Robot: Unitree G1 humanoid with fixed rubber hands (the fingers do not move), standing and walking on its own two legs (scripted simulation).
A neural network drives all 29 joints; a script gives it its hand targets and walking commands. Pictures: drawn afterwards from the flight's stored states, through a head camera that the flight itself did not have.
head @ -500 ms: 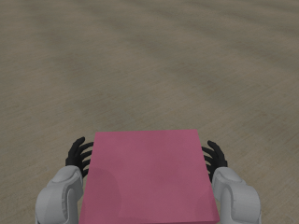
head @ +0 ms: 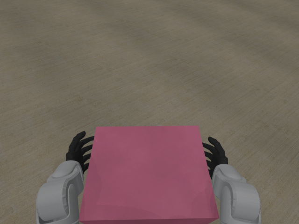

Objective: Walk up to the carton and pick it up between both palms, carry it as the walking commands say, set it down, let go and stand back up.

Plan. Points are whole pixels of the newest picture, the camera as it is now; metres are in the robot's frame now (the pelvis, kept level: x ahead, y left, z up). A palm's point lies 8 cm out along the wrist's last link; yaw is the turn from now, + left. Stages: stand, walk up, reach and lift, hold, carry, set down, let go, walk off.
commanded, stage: carry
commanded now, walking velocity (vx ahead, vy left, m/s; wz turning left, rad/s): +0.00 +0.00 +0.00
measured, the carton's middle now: (147, 184) +0.25 +0.00 -0.01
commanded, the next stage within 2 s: none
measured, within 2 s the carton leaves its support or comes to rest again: neither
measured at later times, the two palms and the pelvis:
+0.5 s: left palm (105, 87) +0.50 +0.12 +0.09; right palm (209, 94) +0.51 -0.21 +0.06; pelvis +0.25 -0.05 +0.00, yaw +2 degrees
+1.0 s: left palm (97, 72) +0.60 +0.16 +0.07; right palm (191, 78) +0.60 -0.17 +0.06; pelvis +0.34 -0.01 -0.02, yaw +1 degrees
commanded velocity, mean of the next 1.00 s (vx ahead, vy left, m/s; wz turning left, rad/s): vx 0.06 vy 0.00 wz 0.00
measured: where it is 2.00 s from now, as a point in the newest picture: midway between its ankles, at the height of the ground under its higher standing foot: (142, 161)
